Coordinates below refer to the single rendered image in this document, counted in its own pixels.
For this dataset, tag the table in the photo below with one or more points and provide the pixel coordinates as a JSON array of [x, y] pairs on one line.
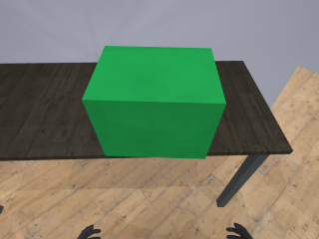
[[42, 117]]

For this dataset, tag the right robot hand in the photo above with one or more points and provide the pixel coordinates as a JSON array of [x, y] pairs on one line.
[[240, 230]]

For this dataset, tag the left robot hand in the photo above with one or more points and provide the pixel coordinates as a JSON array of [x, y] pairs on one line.
[[88, 231]]

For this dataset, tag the carton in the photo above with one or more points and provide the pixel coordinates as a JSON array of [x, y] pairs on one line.
[[163, 102]]

